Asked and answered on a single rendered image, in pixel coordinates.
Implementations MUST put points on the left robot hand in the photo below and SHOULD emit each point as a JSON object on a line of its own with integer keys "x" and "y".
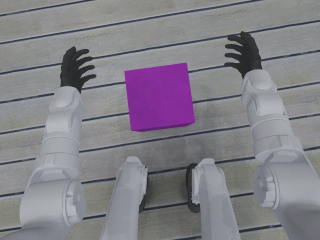
{"x": 70, "y": 73}

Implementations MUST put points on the right robot foot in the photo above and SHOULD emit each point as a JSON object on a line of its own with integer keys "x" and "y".
{"x": 194, "y": 207}

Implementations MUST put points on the robot right upper arm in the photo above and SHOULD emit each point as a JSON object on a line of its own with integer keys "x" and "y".
{"x": 291, "y": 191}

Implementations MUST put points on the robot left shin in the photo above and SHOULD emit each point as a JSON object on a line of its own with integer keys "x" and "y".
{"x": 133, "y": 160}

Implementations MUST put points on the robot left upper arm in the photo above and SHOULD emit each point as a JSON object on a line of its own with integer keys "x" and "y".
{"x": 50, "y": 209}

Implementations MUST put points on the carton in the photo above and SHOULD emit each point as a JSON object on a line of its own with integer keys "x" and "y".
{"x": 159, "y": 97}

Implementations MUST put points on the robot right forearm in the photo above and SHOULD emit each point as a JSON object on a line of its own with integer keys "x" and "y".
{"x": 274, "y": 141}

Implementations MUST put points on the robot left forearm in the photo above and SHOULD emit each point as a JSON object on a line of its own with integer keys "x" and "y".
{"x": 59, "y": 155}

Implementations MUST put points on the right robot hand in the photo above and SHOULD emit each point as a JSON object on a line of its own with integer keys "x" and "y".
{"x": 249, "y": 58}

